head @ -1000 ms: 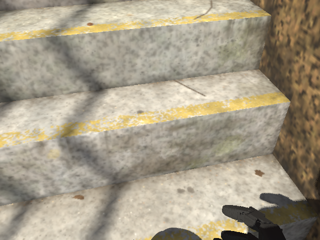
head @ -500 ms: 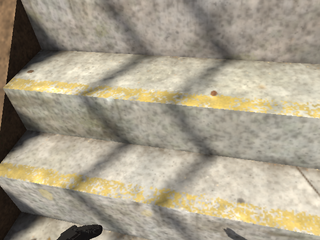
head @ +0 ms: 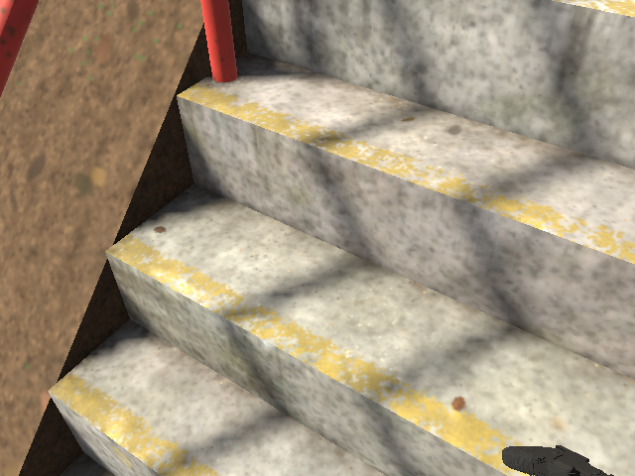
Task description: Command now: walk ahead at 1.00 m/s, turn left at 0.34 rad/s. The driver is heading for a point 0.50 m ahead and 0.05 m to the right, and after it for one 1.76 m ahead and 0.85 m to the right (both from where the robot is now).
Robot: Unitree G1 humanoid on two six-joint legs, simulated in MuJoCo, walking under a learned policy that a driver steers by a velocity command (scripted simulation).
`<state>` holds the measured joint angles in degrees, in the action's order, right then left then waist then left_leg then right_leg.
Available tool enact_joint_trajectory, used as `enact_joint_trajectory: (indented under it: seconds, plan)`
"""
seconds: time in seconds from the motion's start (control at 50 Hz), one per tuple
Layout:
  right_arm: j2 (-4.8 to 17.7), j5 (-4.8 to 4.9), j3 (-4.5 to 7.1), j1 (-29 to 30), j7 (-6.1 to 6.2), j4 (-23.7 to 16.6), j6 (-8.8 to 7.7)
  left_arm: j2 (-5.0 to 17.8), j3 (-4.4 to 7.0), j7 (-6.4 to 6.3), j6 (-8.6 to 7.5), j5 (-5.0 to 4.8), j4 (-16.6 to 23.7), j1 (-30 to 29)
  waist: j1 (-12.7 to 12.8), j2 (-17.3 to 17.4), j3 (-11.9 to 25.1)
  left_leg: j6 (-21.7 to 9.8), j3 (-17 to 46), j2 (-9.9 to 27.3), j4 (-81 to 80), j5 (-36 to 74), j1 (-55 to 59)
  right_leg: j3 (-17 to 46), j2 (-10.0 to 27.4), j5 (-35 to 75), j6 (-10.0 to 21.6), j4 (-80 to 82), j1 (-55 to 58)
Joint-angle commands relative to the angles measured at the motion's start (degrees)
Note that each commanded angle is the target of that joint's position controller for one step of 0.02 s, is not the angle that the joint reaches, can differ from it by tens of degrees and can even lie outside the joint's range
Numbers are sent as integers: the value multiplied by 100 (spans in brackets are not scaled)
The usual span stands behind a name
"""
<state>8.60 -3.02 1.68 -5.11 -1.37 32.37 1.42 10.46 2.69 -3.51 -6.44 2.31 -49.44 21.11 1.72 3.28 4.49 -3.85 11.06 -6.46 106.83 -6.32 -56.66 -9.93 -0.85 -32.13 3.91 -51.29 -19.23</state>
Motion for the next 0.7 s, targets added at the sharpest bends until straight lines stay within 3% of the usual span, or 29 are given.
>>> enact_joint_trajectory:
  seconds: [0.02,0.06,0.08,0.12,0.16,0.22,0.26,0.28,0.3,0.32,0.34,0.36,0.38,0.4,0.42,0.44,0.46,0.48,0.5,0.52,0.54,0.56,0.58,0.6,0.62,0.64,0.66,0.68,0.7]
  plan:
    - [585,154,198,518,-95,-363,-54,784,166,-66,-221,-16,544,-195,-92,-343,-957,91,92,395,-984,-644,-1207,2474,1594,959,828,3569,898]
    - [653,187,245,484,-215,-194,-39,772,169,-86,-301,-21,554,-95,-143,-276,-953,80,-554,655,-1923,-539,-1022,2054,1419,1427,844,4016,1469]
    - [671,272,315,137,-208,43,-34,717,147,-46,-344,34,558,-139,-268,-640,-876,79,-851,821,-1660,-622,-904,1942,1456,1797,878,4044,1726]
    - [564,186,368,45,-179,170,-36,558,130,-5,-328,42,385,239,-167,-689,-798,-17,-1114,935,-1132,-730,-1239,1672,1507,2315,963,4084,2477]
    - [280,160,378,568,-122,4,-50,737,163,21,-331,102,25,941,120,-1016,-1207,-248,-1215,814,206,-1474,-2589,1606,1769,3274,1030,4123,3465]
    - [53,142,249,1513,-10,-436,-136,652,130,29,-427,158,-366,1531,240,-1424,-1379,-451,-1037,989,1935,-2952,-4673,1622,2168,3770,1069,4029,4618]
    - [74,135,142,2255,16,-899,-55,609,80,65,-511,81,-455,1523,139,-1227,-1601,-542,-1248,1119,1493,-3555,-4722,1309,2153,3672,826,4589,4297]
    - [-24,173,-18,2857,34,-1078,-126,496,47,95,-443,62,-754,1901,458,-1317,-1714,-684,-1610,1097,2074,-4048,-5410,1181,2181,4168,777,4807,4514]
    - [-182,181,-203,3144,33,-1324,-164,543,47,56,-325,87,-1051,2215,502,-917,-1912,-683,-2040,1290,1091,-4205,-5460,724,2130,6181,457,4834,4633]
    - [-287,290,-345,3330,19,-1646,-217,432,1,49,-210,-59,-1211,2207,428,-906,-1987,-790,-2250,1354,-53,-4302,-4589,439,2040,7571,321,5269,4022]
    - [-119,384,-385,2445,-56,-1297,-188,590,-75,70,-95,-315,-872,1067,-271,-520,-1111,-853,-3275,732,-1996,-3010,-964,-305,1392,11090,151,5228,2020]
    - [249,549,-238,971,-49,-1052,-127,859,-64,148,-303,-585,-444,781,-926,-1132,445,-797,-2775,331,-2673,-1438,3334,203,1483,12668,728,4451,349]
    - [557,521,29,-1675,62,-447,118,2001,191,248,-547,-909,-186,622,-1877,-2211,1878,-806,-2136,-225,-2710,-1074,5497,759,2340,16255,638,2762,584]
    - [1237,189,323,-2402,119,-39,184,2404,422,393,-663,-1325,63,-85,-2346,-1973,2744,-954,-1241,-244,-3749,-761,5806,973,1974,16995,365,1247,1149]
    - [2190,-222,707,-2287,185,146,62,1976,286,632,-618,-1073,436,220,-1837,221,3347,-1459,2608,1467,-5475,-3404,6820,1485,364,11294,440,-1638,-828]
    - [2136,21,715,-1790,199,131,126,1645,409,750,-694,-583,361,-435,-1776,837,3581,-1532,4308,2371,-7807,-1360,6368,1972,-988,3734,18,-5462,-762]
    - [1924,46,672,-1281,162,187,22,892,331,675,-674,-446,944,-604,-1271,213,3637,-1426,4317,2498,-7687,-1396,6209,3008,-846,3392,-36,-7131,-1537]
    - [1890,275,619,-617,287,156,-48,742,303,645,-514,-269,1396,-881,-932,-11,2605,-1941,3455,2559,-7592,-1248,5387,1856,-438,2862,-103,-7591,-2086]
    - [1491,226,487,-367,391,389,-129,297,199,539,-375,-85,1747,-1259,-746,-52,1665,-2042,3055,2635,-7406,-1233,4674,1683,-286,2384,-13,-8189,-2902]
    - [858,-66,327,-450,442,678,-223,-71,94,439,-214,37,1903,-1526,-698,19,802,-1962,2838,2376,-7247,-1845,4671,1638,-292,2082,-36,-8255,-3595]
    - [1070,-37,403,-890,645,757,-268,382,147,375,-169,125,1985,-1934,-1286,662,667,-1987,2580,1988,-6972,219,5925,1641,-498,1546,-339,-7271,-3789]
    - [967,-6,434,-1748,745,1413,-393,74,19,419,-125,1,2160,-2394,-1269,23,821,-1431,2623,2106,-7137,2310,6309,1852,-525,2228,-362,-7288,-3515]
    - [1217,27,551,-2163,879,1546,-518,193,22,500,-94,-93,2218,-2574,-1414,-173,948,-1224,2265,2155,-7023,3862,6896,2056,-490,2003,-391,-6717,-3426]
    - [1164,34,585,-2648,953,1825,-597,203,35,594,-60,-175,2200,-2910,-1556,-38,958,-1030,1973,2136,-7147,4840,7356,2097,-617,1586,-416,-6540,-3459]
    - [891,-7,530,-2729,990,1865,-628,1,-54,709,5,-269,2401,-3254,-1424,12,1248,-1015,1938,2205,-7312,3127,7543,2412,-421,1447,-254,-5905,-3327]
    - [550,-41,422,-2966,1083,1937,-605,81,-76,832,53,-151,2245,-3637,-1604,-152,856,-807,1352,1845,-7633,2874,6959,2050,-502,1273,-190,-5237,-2879]
    - [96,-68,241,-2919,1115,1756,-582,60,-89,916,123,-173,2393,-3905,-1557,3,543,-937,734,1593,-7769,2924,6771,1853,-495,860,-123,-4052,-2797]
    - [-18,-190,205,-3080,1086,1854,-660,-297,-231,1074,181,-170,2370,-3930,-1354,-401,616,-929,619,1724,-7783,2122,6689,1779,-449,1077,-13,-3853,-2713]
    - [-59,-228,181,-3280,1075,1868,-760,-420,-328,1131,240,-105,2460,-4476,-1540,-321,410,-993,689,1726,-8111,2038,6296,1466,-571,1057,-60,-4040,-2777]
